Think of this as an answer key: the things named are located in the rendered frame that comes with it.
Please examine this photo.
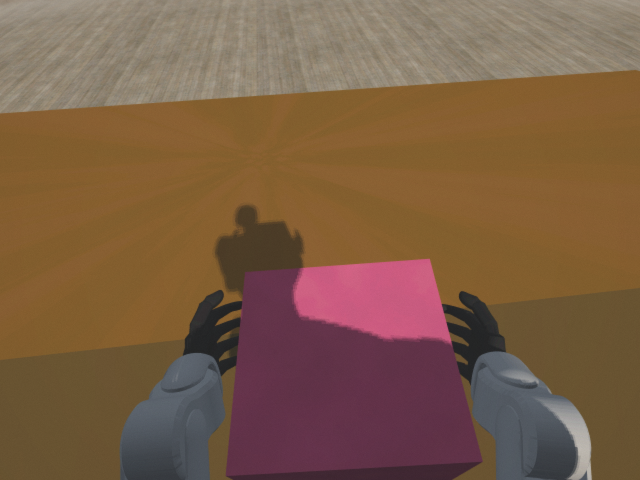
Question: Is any left robot forearm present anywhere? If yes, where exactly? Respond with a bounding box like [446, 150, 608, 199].
[120, 353, 225, 480]

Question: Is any right robot forearm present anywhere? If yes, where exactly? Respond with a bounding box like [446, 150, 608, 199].
[471, 351, 592, 480]

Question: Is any robot right hand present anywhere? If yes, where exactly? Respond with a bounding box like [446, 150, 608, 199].
[442, 291, 506, 385]

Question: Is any robot left hand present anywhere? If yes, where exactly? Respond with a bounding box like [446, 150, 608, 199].
[183, 290, 242, 376]

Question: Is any carton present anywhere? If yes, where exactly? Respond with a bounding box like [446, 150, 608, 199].
[226, 259, 483, 480]

